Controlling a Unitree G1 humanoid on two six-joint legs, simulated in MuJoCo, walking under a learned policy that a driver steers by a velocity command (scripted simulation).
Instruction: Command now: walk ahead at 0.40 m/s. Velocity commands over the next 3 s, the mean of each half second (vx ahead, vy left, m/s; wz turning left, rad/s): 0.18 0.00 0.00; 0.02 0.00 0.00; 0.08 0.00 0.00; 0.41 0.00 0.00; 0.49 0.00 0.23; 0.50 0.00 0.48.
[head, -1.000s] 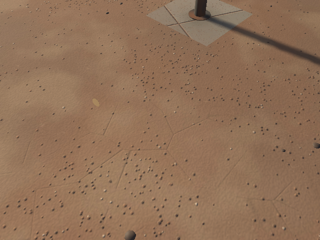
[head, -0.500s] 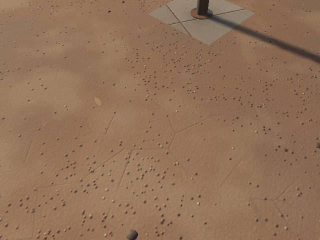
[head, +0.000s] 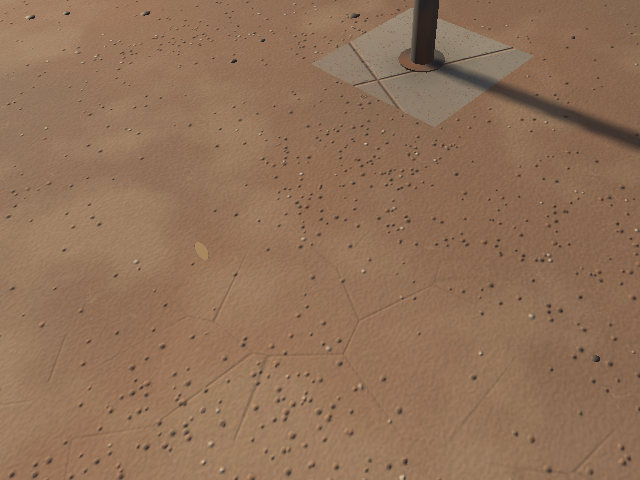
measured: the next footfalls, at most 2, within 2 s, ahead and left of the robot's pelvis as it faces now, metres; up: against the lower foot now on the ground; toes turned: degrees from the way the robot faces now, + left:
left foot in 0.24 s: +0.30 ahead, +0.12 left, +0.00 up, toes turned +2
right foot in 0.58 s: +0.26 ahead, -0.11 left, +0.00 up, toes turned -1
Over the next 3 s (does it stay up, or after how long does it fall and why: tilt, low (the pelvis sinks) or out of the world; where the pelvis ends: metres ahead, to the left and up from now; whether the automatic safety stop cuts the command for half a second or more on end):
stays up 1.06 0.12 0.00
